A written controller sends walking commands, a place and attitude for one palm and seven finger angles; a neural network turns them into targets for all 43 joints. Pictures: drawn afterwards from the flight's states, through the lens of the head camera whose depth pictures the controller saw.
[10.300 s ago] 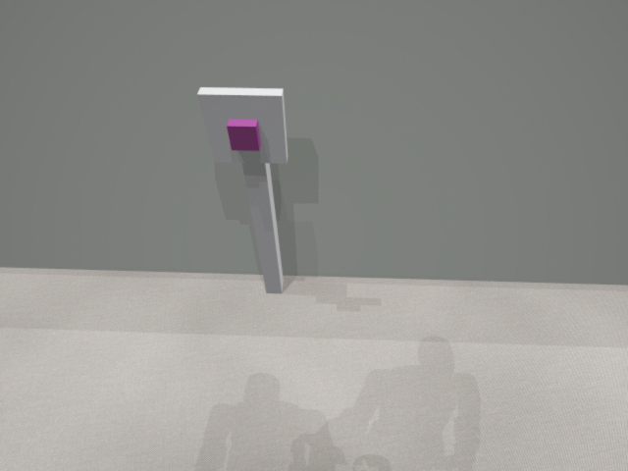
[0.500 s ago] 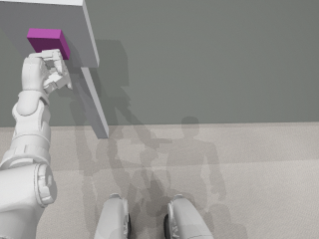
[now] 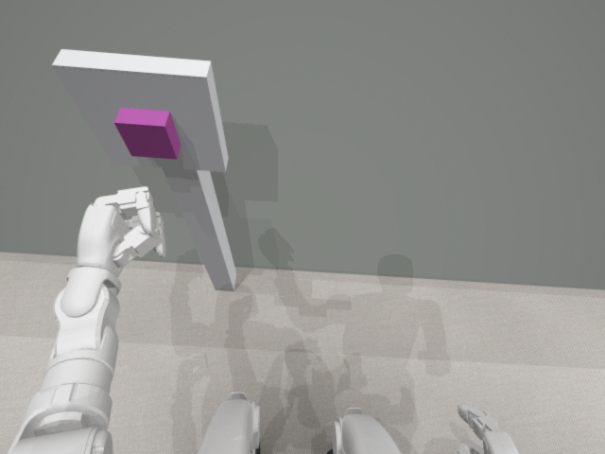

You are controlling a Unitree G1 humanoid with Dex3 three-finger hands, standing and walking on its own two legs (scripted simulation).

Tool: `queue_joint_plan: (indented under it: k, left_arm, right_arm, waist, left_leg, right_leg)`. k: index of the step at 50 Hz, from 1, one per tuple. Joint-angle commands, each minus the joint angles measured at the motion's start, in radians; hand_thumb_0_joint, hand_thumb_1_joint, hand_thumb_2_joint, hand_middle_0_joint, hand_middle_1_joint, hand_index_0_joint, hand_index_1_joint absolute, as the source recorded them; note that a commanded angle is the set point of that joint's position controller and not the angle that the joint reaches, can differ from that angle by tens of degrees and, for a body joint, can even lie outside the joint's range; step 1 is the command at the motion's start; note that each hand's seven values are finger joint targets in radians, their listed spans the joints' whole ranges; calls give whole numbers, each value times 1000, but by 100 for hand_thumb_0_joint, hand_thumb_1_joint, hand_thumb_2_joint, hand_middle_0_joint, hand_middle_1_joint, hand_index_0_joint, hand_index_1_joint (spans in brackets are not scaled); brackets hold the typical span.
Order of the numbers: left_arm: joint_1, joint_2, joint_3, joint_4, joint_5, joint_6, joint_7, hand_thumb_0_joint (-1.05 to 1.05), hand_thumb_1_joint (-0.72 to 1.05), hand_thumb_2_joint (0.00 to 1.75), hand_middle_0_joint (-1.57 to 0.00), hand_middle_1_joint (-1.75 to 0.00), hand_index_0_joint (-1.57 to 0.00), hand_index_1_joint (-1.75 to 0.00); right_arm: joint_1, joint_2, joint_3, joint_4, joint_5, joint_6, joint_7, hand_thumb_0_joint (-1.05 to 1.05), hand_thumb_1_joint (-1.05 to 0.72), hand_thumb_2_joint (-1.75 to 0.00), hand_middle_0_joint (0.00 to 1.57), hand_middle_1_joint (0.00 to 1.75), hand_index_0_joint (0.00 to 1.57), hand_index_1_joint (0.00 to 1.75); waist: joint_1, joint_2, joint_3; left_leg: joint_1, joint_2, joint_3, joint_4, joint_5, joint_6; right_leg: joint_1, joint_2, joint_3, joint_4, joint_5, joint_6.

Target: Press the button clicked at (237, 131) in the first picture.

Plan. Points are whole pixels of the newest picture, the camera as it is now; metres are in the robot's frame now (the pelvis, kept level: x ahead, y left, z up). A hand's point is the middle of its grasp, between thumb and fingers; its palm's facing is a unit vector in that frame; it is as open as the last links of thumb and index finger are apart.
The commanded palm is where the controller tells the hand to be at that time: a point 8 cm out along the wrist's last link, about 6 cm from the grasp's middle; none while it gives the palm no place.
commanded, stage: pull the fist back off the button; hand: left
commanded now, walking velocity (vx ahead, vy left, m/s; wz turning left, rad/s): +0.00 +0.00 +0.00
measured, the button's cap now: (150, 132) +0.52 +0.23 +0.07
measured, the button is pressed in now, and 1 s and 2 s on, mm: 0 0 0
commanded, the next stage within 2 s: draw the hand back to the body in 0.04 s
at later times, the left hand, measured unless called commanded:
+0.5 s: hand (116, 248) +0.33 +0.21 +0.10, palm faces +0.00 -1.00 -0.04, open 3.1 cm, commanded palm +0.29 +0.26 +0.11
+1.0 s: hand (13, 294) +0.25 +0.23 +0.18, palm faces +0.34 -0.89 -0.31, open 3.1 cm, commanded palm +0.20 +0.27 +0.21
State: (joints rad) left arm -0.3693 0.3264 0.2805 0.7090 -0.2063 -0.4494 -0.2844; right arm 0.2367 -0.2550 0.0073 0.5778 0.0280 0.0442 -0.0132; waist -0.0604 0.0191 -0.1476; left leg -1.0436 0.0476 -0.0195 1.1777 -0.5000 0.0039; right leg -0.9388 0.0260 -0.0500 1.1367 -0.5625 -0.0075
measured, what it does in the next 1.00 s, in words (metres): rises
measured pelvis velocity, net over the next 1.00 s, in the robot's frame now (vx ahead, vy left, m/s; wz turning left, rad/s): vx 0.02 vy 0.00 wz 0.03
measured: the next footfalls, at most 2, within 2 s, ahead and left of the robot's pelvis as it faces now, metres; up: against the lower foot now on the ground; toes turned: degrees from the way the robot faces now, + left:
none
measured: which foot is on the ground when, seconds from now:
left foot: down 0.00-1.00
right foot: down 0.00-1.00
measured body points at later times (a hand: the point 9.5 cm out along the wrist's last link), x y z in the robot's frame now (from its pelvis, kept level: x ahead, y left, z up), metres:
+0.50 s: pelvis +0.00 +0.00 +0.04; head +0.06 +0.00 +0.48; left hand +0.32 +0.26 +0.10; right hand +0.12 -0.25 -0.07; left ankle +0.03 +0.11 -0.64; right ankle -0.01 -0.12 -0.64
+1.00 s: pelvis +0.02 +0.00 +0.09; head +0.02 -0.02 +0.54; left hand +0.22 +0.28 +0.20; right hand +0.24 -0.21 +0.01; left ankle +0.03 +0.11 -0.64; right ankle -0.01 -0.12 -0.64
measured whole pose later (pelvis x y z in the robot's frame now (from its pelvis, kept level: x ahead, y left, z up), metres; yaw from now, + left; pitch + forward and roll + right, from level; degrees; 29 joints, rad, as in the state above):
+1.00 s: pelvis +0.02 +0.00 +0.09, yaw +2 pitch +0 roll +0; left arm 0.33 0.30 0.16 -0.19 -0.07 -0.03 0.12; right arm 0.17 -0.22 0.07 0.54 0.03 -0.04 -0.11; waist 0.04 0.05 -0.04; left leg -0.29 0.01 0.01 0.57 -0.29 0.00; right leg -0.19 0.00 -0.03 0.54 -0.35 0.00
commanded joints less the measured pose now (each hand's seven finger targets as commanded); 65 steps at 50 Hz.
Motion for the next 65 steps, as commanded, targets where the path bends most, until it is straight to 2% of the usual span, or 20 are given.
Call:
queue_joint_plan:
  k: [1,7,8,11,16,22,28,32,33,34,35,39,43,45,48,50,51,58,62,65]
  left_arm:
    - [-363,204,44,-230,-19,-76,-6,0,90,90,-130,-150,-130,-150]
    - [-359,182,22,-191,-17,-59,-17,0,90,90,-130,-150,-130,-150]
    - [-304,207,48,-223,-25,-51,-17,0,90,90,-130,-150,-130,-150]
    - [-186,249,83,-337,-44,-17,-15,0,90,90,-130,-150,-130,-150]
    - [-54,246,98,-427,-80,45,-4,0,90,90,-130,-150,-130,-150]
    - [96,167,28,-561,-112,65,-21,0,90,90,-130,-150,-130,-150]
    - [213,168,31,-678,-130,109,-23,0,90,90,-130,-150,-130,-150]
    - [304,174,42,-804,-141,133,-17,0,90,90,-130,-150,-130,-150]
    - [294,268,43,-885,15,170,133,0,90,90,-130,-150,-130,-150]
    - [375,175,-11,-904,34,208,210,0,90,90,-130,-150,-130,-150]
    - [404,150,-52,-942,59,236,262,0,90,90,-130,-150,-130,-150]
    - [444,151,-54,-1007,112,305,372,0,90,90,-130,-150,-130,-150]
    - [467,144,-52,-1069,128,338,406,0,90,90,-130,-150,-130,-150]
    - [516,160,-28,-1086,129,349,410,0,90,90,-130,-150,-130,-150]
    - [575,135,-32,-1164,132,358,412,0,90,90,-130,-150,-130,-150]
    - [645,152,0,-1180,133,362,411,0,90,90,-130,-150,-130,-150]
    - [656,125,-20,-1213,131,363,408,0,90,90,-130,-150,-130,-150]
    - [785,156,60,-1320,133,354,406,0,90,90,-130,-150,-130,-150]
    - [814,176,94,-1404,137,334,406,0,90,90,-130,-150,-130,-150]
    - [869,187,127,-1419,132,321,405,0,90,90,-130,-150,-130,-150]
  right_arm:
    - [91,-157,-65,-58,-6,-35,-18,0,-90,-90,20,30,20,30]
    - [79,-154,-61,-61,-7,-42,-18,0,-90,-90,20,30,20,30]
    - [74,-156,-60,-81,-3,-40,-16,0,-90,-90,20,30,20,30]
    - [57,-150,-55,-126,8,-32,-17,0,-90,-90,20,30,20,30]
    - [40,-139,-44,-162,22,-34,-29,0,-90,-90,20,30,20,30]
    - [17,-133,-43,-181,32,-69,-39,0,-90,-90,20,30,20,30]
    - [-23,-132,-36,-207,40,-110,-50,0,-90,-90,20,30,20,30]
    - [-45,-122,-30,-227,41,-141,-59,0,-90,-90,20,30,20,30]
    - [-102,-103,-34,-228,29,-127,-78,0,-90,-90,20,30,20,30]
    - [-97,-91,-26,-240,26,-128,-88,0,-90,-90,20,30,20,30]
    - [-99,-90,-21,-234,26,-127,-92,0,-90,-90,20,30,20,30]
    - [-111,-89,-9,-213,17,-112,-107,0,-90,-90,20,30,20,30]
    - [-134,-80,-1,-194,8,-119,-113,0,-90,-90,20,30,20,30]
    - [-146,-82,2,-182,3,-127,-111,0,-90,-90,20,30,20,30]
    - [-156,-70,8,-176,-2,-138,-102,0,-90,-90,20,30,20,30]
    - [-162,-74,6,-166,-8,-146,-94,0,-90,-90,20,30,20,30]
    - [-162,-69,9,-169,-8,-147,-91,0,-90,-90,20,30,20,30]
    - [-171,-63,-1,-155,-18,-162,-74,0,-90,-90,20,30,20,30]
    - [-178,-60,-4,-152,-20,-179,-73,0,-90,-90,20,30,20,30]
    - [-187,-59,-12,-149,-20,-192,-75,0,-90,-90,20,30,20,30]
  waist:
    - [-34,86,-427]
    - [-31,71,-430]
    - [-4,75,-449]
    - [24,86,-493]
    - [18,6,-373]
    - [12,58,-279]
    - [25,59,-191]
    - [42,72,-199]
    - [94,50,-201]
    - [67,51,-140]
    - [68,49,-114]
    - [56,31,-58]
    - [65,50,-34]
    - [77,-8,-16]
    - [85,69,-8]
    - [98,14,4]
    - [93,38,8]
    - [112,6,33]
    - [120,49,37]
    - [128,-15,59]
  left_leg:
    - [419,-27,-25,-89,405,16]
    - [396,-30,-24,-87,380,18]
    - [403,-33,-20,-106,374,17]
    - [446,-36,-9,-157,402,21]
    - [405,-41,8,-238,317,32]
    - [499,-42,8,-316,301,31]
    - [554,-42,-2,-386,255,30]
    - [616,-42,-4,-416,298,30]
    - [654,-46,5,-465,291,29]
    - [673,-38,2,-499,265,23]
    - [680,-35,-2,-522,254,27]
    - [765,-30,-1,-585,279,26]
    - [852,-31,11,-641,344,27]
    - [875,-30,15,-663,388,32]
    - [926,-33,22,-695,454,25]
    - [934,-31,24,-710,491,26]
    - [948,-30,24,-719,511,25]
    - [974,-32,39,-742,564,27]
    - [990,-34,44,-746,563,26]
    - [988,-34,46,-746,544,29]
  right_leg:
    - [74,16,21,-122,423,-15]
    - [83,14,23,-122,406,-14]
    - [125,14,25,-134,405,-16]
    - [231,18,27,-166,447,-15]
    - [332,23,29,-253,413,-1]
    - [349,22,15,-327,390,-2]
    - [371,17,2,-386,333,-2]
    - [423,13,-3,-405,373,-3]
    - [444,-14,50,-481,351,-21]
    - [437,-18,37,-501,323,-19]
    - [465,-19,37,-523,318,-18]
    - [536,-21,22,-586,348,-15]
    - [622,-27,21,-643,410,-14]
    - [661,-22,21,-678,458,-10]
    - [718,-30,17,-696,515,-13]
    - [746,-23,14,-719,551,-9]
    - [764,-29,14,-717,563,-10]
    - [801,-29,11,-752,623,0]
    - [805,-28,14,-766,622,1]
    - [796,-21,16,-789,619,4]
